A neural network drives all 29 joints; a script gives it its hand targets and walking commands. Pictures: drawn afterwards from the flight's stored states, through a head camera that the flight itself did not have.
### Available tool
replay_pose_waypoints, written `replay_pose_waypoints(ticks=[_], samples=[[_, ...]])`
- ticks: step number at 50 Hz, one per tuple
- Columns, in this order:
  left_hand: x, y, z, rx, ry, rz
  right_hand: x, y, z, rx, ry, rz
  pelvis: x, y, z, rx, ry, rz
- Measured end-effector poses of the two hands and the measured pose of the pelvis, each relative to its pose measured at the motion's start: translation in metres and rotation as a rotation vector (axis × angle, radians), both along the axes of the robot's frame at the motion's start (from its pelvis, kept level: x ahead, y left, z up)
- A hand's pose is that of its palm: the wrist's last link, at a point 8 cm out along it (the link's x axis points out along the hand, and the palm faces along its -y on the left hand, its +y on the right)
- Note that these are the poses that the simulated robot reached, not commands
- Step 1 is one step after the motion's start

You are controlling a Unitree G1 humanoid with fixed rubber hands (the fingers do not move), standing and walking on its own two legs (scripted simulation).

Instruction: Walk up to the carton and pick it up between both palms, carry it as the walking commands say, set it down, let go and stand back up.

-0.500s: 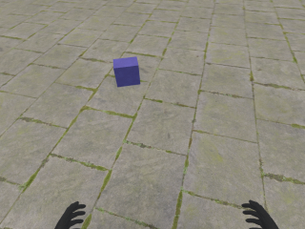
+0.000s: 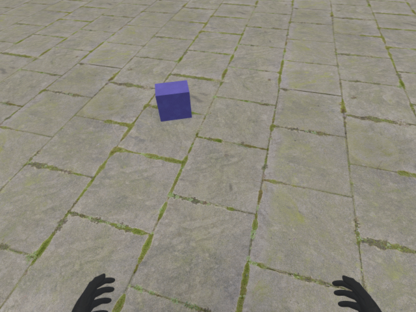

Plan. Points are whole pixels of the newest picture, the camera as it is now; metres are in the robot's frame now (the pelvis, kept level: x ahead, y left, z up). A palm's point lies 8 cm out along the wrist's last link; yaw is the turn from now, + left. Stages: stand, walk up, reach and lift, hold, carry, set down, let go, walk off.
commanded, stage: stand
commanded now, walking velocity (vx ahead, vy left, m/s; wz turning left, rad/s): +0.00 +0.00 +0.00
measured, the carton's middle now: (173, 101) +1.62 +0.29 -0.64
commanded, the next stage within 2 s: walk up in 1.12 s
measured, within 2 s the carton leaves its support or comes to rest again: neither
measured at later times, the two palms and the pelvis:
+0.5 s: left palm out of the picture +0.14 +0.27 -0.07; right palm out of the picture +0.12 -0.27 -0.08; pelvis -0.01 +0.00 +0.00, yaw +0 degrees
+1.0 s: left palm out of the picture +0.13 +0.27 -0.07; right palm out of the picture +0.10 -0.28 -0.09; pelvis -0.02 +0.00 +0.00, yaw +0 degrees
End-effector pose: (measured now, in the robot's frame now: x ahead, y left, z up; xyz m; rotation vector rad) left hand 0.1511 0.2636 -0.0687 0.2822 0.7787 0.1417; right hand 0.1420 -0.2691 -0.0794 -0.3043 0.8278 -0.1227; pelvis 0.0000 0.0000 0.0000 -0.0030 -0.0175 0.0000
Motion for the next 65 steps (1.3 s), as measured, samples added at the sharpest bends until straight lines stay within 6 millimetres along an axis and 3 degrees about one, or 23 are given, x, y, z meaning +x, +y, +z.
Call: replay_pose_waypoints(ticks=[42,65], samples=[[-0.023,0.004,0.001,0.013,-0.004,-0.003,-0.037,-0.007,-0.008,-0.006,0.064,-0.016,-0.022,-0.001,0.0,0.001,-0.031,0.0],[-0.025,0.003,0.003,0.023,0.001,-0.003,-0.043,-0.012,-0.012,-0.004,0.086,-0.019,-0.023,-0.005,0.0,0.006,-0.033,0.001]])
